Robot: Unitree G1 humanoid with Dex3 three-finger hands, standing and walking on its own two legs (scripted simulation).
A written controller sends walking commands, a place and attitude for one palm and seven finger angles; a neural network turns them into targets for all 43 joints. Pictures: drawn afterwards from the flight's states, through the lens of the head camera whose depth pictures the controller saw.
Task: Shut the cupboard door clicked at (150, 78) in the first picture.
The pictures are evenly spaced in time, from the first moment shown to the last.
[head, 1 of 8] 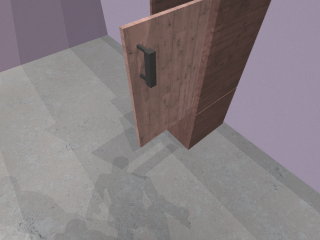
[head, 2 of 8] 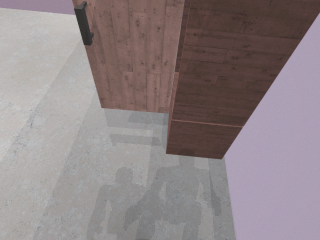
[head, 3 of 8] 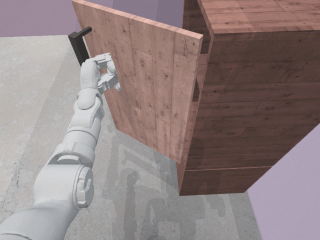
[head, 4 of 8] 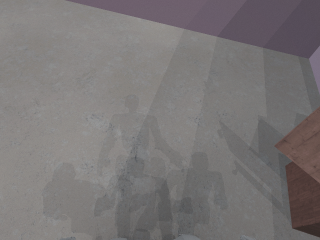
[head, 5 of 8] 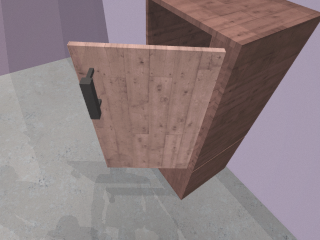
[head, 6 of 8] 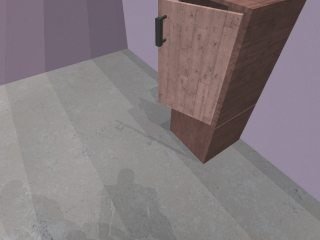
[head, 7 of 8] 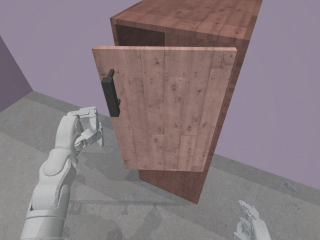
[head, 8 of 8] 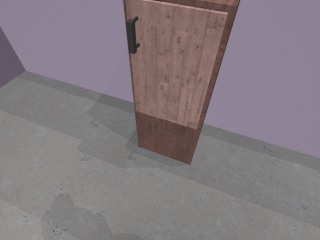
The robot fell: no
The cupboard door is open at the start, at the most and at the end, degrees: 91 91 0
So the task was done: yes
